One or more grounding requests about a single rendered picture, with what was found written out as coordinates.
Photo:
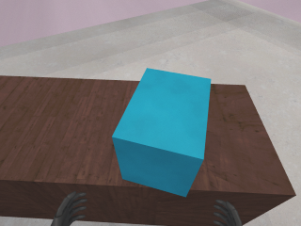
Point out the robot right hand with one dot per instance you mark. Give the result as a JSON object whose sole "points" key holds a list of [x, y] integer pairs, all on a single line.
{"points": [[231, 216]]}

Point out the robot left hand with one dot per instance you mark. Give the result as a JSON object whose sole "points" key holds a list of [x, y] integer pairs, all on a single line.
{"points": [[63, 216]]}

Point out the carton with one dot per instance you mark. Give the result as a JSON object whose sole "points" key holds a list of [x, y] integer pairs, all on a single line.
{"points": [[160, 138]]}

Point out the pedestal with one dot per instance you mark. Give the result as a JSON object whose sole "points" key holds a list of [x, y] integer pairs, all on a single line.
{"points": [[56, 138]]}

